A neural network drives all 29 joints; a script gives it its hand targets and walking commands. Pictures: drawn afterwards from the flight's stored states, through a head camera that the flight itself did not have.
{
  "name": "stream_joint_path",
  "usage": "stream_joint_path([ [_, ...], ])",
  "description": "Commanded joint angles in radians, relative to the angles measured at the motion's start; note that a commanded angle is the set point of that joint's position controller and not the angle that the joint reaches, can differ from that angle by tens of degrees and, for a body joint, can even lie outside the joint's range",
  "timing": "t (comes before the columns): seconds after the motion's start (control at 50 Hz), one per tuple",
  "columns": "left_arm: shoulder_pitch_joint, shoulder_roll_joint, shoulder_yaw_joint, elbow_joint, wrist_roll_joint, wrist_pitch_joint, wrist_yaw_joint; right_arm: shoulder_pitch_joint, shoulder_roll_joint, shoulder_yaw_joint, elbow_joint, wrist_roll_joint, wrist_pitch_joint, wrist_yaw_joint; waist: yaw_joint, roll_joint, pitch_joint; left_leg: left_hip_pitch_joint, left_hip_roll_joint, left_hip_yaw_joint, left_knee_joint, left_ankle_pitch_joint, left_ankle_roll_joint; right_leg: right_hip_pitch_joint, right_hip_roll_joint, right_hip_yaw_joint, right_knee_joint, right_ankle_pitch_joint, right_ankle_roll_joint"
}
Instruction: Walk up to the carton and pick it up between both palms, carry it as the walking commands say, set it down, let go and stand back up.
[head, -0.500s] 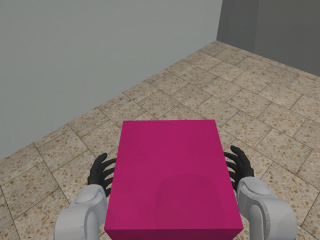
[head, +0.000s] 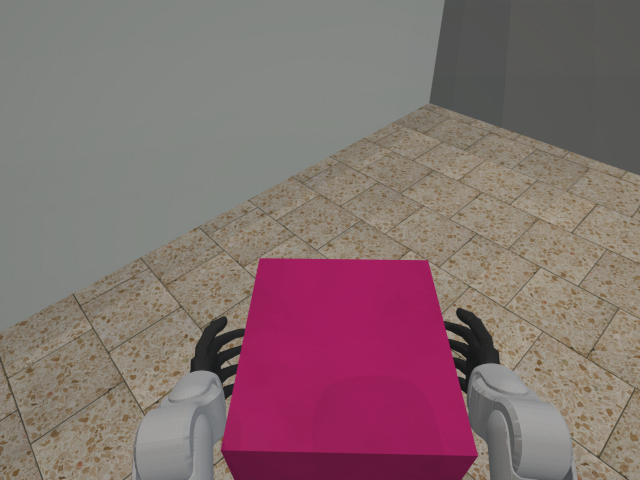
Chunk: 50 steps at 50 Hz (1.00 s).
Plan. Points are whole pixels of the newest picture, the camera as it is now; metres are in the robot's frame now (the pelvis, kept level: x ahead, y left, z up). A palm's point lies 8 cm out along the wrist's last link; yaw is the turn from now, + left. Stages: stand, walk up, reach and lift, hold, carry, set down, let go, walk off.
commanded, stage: carry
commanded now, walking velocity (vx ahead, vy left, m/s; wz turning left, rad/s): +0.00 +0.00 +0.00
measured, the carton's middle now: (341, 396) +0.27 +0.00 -0.02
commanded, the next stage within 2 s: hold in 1.56 s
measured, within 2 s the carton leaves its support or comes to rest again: neither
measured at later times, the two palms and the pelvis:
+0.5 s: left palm (211, 391) +0.25 +0.15 +0.04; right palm (477, 382) +0.25 -0.16 +0.05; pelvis -0.02 +0.00 +0.00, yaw +0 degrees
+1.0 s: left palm (212, 384) +0.26 +0.15 +0.04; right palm (475, 375) +0.26 -0.16 +0.04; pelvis -0.01 +0.00 +0.00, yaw +0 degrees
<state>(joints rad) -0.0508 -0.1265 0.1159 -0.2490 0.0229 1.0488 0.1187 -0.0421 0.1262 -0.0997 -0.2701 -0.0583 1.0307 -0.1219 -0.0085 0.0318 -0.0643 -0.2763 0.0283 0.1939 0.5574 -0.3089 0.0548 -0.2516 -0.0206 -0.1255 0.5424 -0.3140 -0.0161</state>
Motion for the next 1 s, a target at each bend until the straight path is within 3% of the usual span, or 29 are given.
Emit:
stream_joint_path([
  [0.0, -0.542, -0.665, -0.533, -0.055, -0.118, -0.092, -0.147, -0.553, 0.697, 0.549, -0.015, 0.18, -0.083, 0.161, 0.009, -0.041, -0.28, 0.116, 0.143, -0.18, -0.146, 0.174, -0.001, 0.057, -0.107, 0.073, -0.127, 0.177, -0.016],
  [0.04, -0.553, -0.687, -0.544, -0.07, -0.124, -0.105, -0.15, -0.578, 0.724, 0.57, -0.035, 0.194, -0.095, 0.164, 0.008, -0.059, -0.261, 0.099, 0.145, -0.187, -0.151, 0.147, 0.003, 0.048, -0.108, 0.077, -0.128, 0.17, -0.016],
  [0.06, -0.556, -0.68, -0.541, -0.046, -0.117, -0.111, -0.152, -0.55, 0.718, 0.553, 0.01, 0.18, -0.1, 0.167, 0.008, -0.032, -0.263, 0.105, 0.148, -0.197, -0.162, 0.147, 0.002, 0.043, -0.104, 0.073, -0.125, 0.154, -0.021],
  [0.12, -0.556, -0.69, -0.528, -0.006, -0.104, -0.125, -0.159, -0.58, 0.725, 0.551, 0.029, 0.178, -0.114, 0.176, 0.01, -0.044, -0.249, 0.091, 0.151, -0.199, -0.174, 0.103, 0.005, 0.029, -0.099, 0.075, -0.134, 0.132, -0.02],
  [0.14, -0.553, -0.648, -0.483, 0.079, -0.069, -0.136, -0.164, -0.575, 0.687, 0.504, 0.126, 0.143, -0.124, 0.181, 0.01, -0.037, -0.238, 0.08, 0.148, -0.199, -0.179, 0.076, 0.007, 0.017, -0.101, 0.086, -0.138, 0.118, -0.024],
  [0.16, -0.572, -0.635, -0.474, 0.101, -0.056, -0.152, -0.165, -0.585, 0.675, 0.49, 0.153, 0.131, -0.14, 0.184, 0.01, -0.024, -0.221, 0.072, 0.148, -0.2, -0.181, 0.08, 0.002, 0.012, -0.103, 0.085, -0.136, 0.123, -0.023],
  [0.2, -0.591, -0.701, -0.533, 0.008, -0.102, -0.162, -0.171, -0.606, 0.743, 0.548, 0.064, 0.173, -0.148, 0.189, 0.008, -0.023, -0.231, 0.075, 0.155, -0.209, -0.193, 0.078, -0.001, 0.015, -0.096, 0.077, -0.126, 0.117, -0.023],
  [0.22, -0.6, -0.709, -0.535, 0.007, -0.105, -0.169, -0.174, -0.616, 0.745, 0.544, 0.062, 0.172, -0.156, 0.192, 0.007, -0.015, -0.246, 0.081, 0.156, -0.207, -0.187, 0.103, 0.002, 0.024, -0.096, 0.073, -0.119, 0.128, -0.021],
  [0.24, -0.588, -0.705, -0.516, 0.048, -0.093, -0.177, -0.177, -0.622, 0.741, 0.535, 0.089, 0.165, -0.165, 0.194, 0.008, -0.046, -0.244, 0.075, 0.152, -0.203, -0.179, 0.106, 0.003, 0.03, -0.098, 0.078, -0.122, 0.138, -0.021],
  [0.32, -0.598, -0.695, -0.507, 0.097, -0.089, -0.204, -0.19, -0.622, 0.73, 0.517, 0.142, 0.145, -0.189, 0.203, 0.006, -0.032, -0.255, 0.109, 0.152, -0.193, -0.152, 0.183, 0.002, 0.019, -0.1, 0.081, -0.12, 0.165, -0.021],
  [0.34, -0.608, -0.708, -0.525, 0.063, -0.1, -0.206, -0.188, -0.61, 0.747, 0.528, 0.129, 0.155, -0.188, 0.204, 0.006, -0.023, -0.257, 0.113, 0.154, -0.199, -0.157, 0.205, 0.0, 0.018, -0.094, 0.078, -0.106, 0.161, -0.022],
  [0.4, -0.588, -0.671, -0.481, 0.152, -0.067, -0.227, -0.192, -0.611, 0.7, 0.492, 0.194, 0.124, -0.212, 0.208, 0.006, -0.037, -0.255, 0.115, 0.153, -0.192, -0.137, 0.215, 0.003, 0.015, -0.091, 0.086, -0.112, 0.184, -0.029],
  [0.44, -0.591, -0.668, -0.488, 0.155, -0.076, -0.238, -0.198, -0.595, 0.702, 0.492, 0.208, 0.123, -0.221, 0.213, 0.004, -0.044, -0.254, 0.106, 0.151, -0.19, -0.131, 0.209, 0.0, 0.021, -0.089, 0.088, -0.106, 0.201, -0.032],
  [0.52, -0.621, -0.725, -0.539, 0.062, -0.123, -0.25, -0.199, -0.629, 0.751, 0.537, 0.12, 0.17, -0.235, 0.217, 0.004, -0.02, -0.283, 0.143, 0.159, -0.188, -0.115, 0.311, -0.003, 0.028, -0.082, 0.077, -0.078, 0.217, -0.03],
  [0.54, -0.609, -0.694, -0.503, 0.132, -0.095, -0.252, -0.201, -0.629, 0.723, 0.511, 0.175, 0.146, -0.237, 0.217, 0.004, -0.036, -0.27, 0.127, 0.156, -0.189, -0.112, 0.285, 0.001, 0.027, -0.081, 0.084, -0.089, 0.218, -0.033],
  [0.58, -0.603, -0.691, -0.497, 0.151, -0.091, -0.254, -0.202, -0.617, 0.721, 0.508, 0.193, 0.138, -0.236, 0.216, 0.003, -0.051, -0.268, 0.11, 0.154, -0.189, -0.12, 0.229, -0.002, 0.033, -0.085, 0.086, -0.09, 0.216, -0.032],
  [0.62, -0.587, -0.667, -0.484, 0.171, -0.077, -0.26, -0.201, -0.583, 0.705, 0.491, 0.245, 0.123, -0.239, 0.219, 0.003, -0.016, -0.266, 0.113, 0.149, -0.185, -0.124, 0.224, 0.0, 0.022, -0.087, 0.092, -0.092, 0.215, -0.035],
  [0.66, -0.606, -0.707, -0.523, 0.099, -0.11, -0.26, -0.198, -0.609, 0.73, 0.527, 0.148, 0.155, -0.241, 0.217, 0.002, -0.024, -0.272, 0.115, 0.154, -0.184, -0.121, 0.262, -0.004, 0.026, -0.086, 0.082, -0.08, 0.224, -0.031],
  [0.68, -0.596, -0.686, -0.509, 0.114, -0.099, -0.257, -0.198, -0.593, 0.724, 0.519, 0.187, 0.146, -0.235, 0.217, 0.002, -0.033, -0.263, 0.109, 0.152, -0.185, -0.124, 0.233, -0.002, 0.021, -0.085, 0.089, -0.087, 0.216, -0.033],
  [0.7, -0.618, -0.719, -0.545, 0.043, -0.125, -0.255, -0.195, -0.602, 0.756, 0.55, 0.124, 0.171, -0.231, 0.216, 0.002, -0.029, -0.272, 0.111, 0.155, -0.188, -0.126, 0.226, -0.001, 0.026, -0.086, 0.089, -0.087, 0.215, -0.032],
  [0.74, -0.608, -0.68, -0.498, 0.133, -0.091, -0.259, -0.199, -0.614, 0.718, 0.508, 0.201, 0.141, -0.239, 0.217, 0.003, -0.042, -0.263, 0.108, 0.152, -0.183, -0.111, 0.258, -0.002, 0.028, -0.09, 0.092, -0.091, 0.239, -0.031],
  [0.78, -0.588, -0.697, -0.51, 0.123, -0.103, -0.253, -0.198, -0.602, 0.728, 0.528, 0.165, 0.153, -0.234, 0.216, 0.002, -0.044, -0.265, 0.108, 0.151, -0.177, -0.107, 0.266, -0.003, 0.03, -0.092, 0.095, -0.088, 0.258, -0.032],
  [0.8, -0.6, -0.727, -0.543, 0.065, -0.125, -0.247, -0.195, -0.62, 0.746, 0.548, 0.105, 0.171, -0.231, 0.212, 0.002, -0.036, -0.272, 0.115, 0.152, -0.18, -0.111, 0.268, -0.005, 0.031, -0.091, 0.092, -0.082, 0.249, -0.033],
  [0.84, -0.587, -0.696, -0.514, 0.107, -0.102, -0.245, -0.197, -0.595, 0.734, 0.533, 0.169, 0.15, -0.223, 0.214, 0.002, -0.052, -0.267, 0.116, 0.151, -0.171, -0.101, 0.264, -0.007, 0.032, -0.095, 0.096, -0.09, 0.254, -0.035],
  [0.88, -0.578, -0.72, -0.534, 0.078, -0.113, -0.24, -0.196, -0.594, 0.749, 0.549, 0.131, 0.162, -0.221, 0.216, 0.004, -0.037, -0.278, 0.133, 0.152, -0.171, -0.097, 0.319, -0.007, 0.028, -0.094, 0.089, -0.076, 0.26, -0.033],
  [0.92, -0.597, -0.756, -0.57, 0.008, -0.14, -0.226, -0.197, -0.615, 0.792, 0.59, 0.062, 0.191, -0.205, 0.214, 0.006, -0.042, -0.284, 0.107, 0.151, -0.178, -0.114, 0.272, -0.003, 0.042, -0.091, 0.088, -0.081, 0.24, -0.034],
  [0.94, -0.585, -0.724, -0.536, 0.086, -0.107, -0.22, -0.199, -0.592, 0.756, 0.551, 0.137, 0.153, -0.199, 0.216, 0.008, -0.049, -0.272, 0.092, 0.15, -0.173, -0.115, 0.262, -0.004, 0.042, -0.096, 0.094, -0.092, 0.248, -0.037],
  [0.98, -0.595, -0.722, -0.541, 0.078, -0.109, -0.22, -0.203, -0.6, 0.759, 0.558, 0.132, 0.154, -0.199, 0.22, 0.008, -0.052, -0.268, 0.093, 0.148, -0.169, -0.118, 0.242, -0.007, 0.037, -0.1, 0.093, -0.097, 0.24, -0.038],
])
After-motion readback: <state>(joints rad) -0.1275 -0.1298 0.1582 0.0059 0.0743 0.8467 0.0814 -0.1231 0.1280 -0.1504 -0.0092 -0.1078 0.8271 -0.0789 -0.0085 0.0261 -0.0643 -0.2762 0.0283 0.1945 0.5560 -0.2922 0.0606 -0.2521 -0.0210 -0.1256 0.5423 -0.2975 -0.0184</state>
